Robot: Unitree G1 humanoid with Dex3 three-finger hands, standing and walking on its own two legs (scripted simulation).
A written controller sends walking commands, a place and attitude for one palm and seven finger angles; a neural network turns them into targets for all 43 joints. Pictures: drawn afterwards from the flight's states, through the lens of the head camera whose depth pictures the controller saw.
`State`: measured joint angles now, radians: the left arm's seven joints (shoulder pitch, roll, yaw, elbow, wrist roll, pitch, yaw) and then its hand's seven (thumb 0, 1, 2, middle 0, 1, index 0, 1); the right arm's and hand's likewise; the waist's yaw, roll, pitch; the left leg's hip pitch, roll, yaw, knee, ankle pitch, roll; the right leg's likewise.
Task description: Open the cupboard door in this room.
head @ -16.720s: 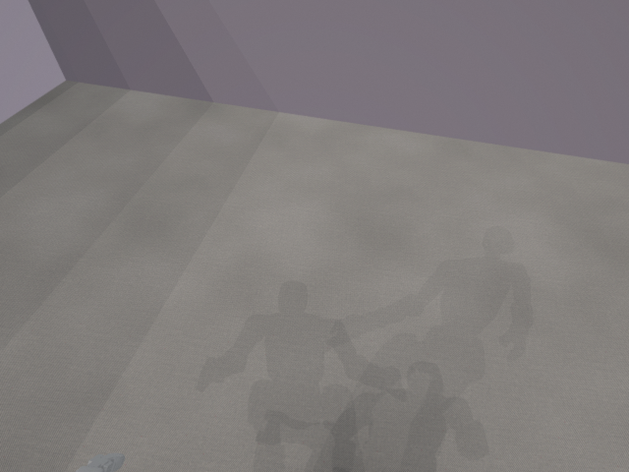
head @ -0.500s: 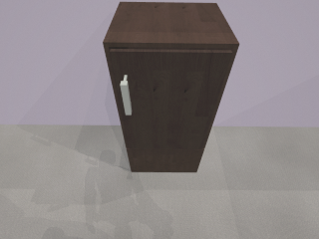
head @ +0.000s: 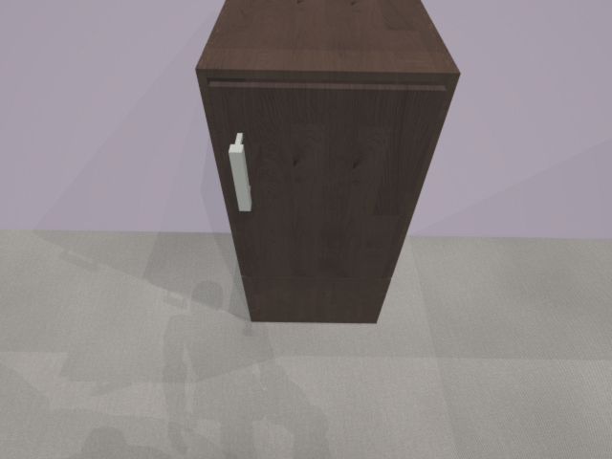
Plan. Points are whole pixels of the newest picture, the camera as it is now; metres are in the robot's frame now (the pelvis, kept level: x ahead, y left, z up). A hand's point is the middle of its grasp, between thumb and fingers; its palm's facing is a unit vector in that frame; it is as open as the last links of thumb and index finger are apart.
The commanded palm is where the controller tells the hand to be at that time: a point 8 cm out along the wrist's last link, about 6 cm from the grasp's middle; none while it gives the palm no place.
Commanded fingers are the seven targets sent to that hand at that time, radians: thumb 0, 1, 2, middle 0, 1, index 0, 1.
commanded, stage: look again from close up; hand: left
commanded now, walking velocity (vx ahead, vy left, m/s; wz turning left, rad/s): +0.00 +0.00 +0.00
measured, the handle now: (242, 172) +0.63 +0.16 -0.02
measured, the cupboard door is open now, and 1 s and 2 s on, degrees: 0 0 0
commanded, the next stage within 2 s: shuffle to correct the standing spot in 0.42 s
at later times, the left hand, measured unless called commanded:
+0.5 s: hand out of the picture +0.04 +0.17 -0.17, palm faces +0.00 -0.98 -0.21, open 7.4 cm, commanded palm none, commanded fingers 0.00 0.90 0.90 -0.20 -0.30 -0.20 -0.30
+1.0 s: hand out of the picture +0.00 +0.13 -0.19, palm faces +0.06 -0.99 -0.14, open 7.4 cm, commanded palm none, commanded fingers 0.00 0.90 0.90 -0.20 -0.30 -0.20 -0.30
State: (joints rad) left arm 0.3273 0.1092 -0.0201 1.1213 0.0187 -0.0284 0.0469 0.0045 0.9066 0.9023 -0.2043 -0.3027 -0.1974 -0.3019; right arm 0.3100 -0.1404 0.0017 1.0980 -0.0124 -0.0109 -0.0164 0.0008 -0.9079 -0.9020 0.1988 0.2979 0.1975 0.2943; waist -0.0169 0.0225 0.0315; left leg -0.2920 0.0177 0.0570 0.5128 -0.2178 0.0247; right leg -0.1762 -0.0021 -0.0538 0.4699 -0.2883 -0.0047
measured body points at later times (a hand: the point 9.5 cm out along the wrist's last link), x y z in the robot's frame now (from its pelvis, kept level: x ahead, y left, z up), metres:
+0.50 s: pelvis +0.02 +0.00 +0.00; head +0.02 +0.00 +0.45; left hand +0.04 +0.23 -0.16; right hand +0.04 -0.24 -0.16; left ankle +0.04 +0.10 -0.74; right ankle -0.02 -0.12 -0.74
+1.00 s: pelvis +0.08 -0.02 -0.02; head +0.11 +0.00 +0.43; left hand +0.00 +0.19 -0.18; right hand +0.10 -0.25 -0.16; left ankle +0.09 +0.08 -0.74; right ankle -0.02 -0.12 -0.73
